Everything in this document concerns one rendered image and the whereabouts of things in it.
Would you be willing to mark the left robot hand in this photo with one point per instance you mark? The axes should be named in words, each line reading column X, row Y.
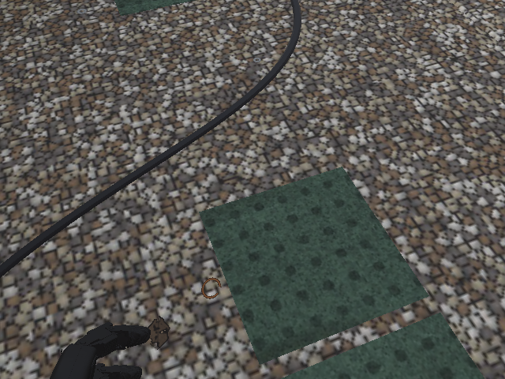
column 78, row 361

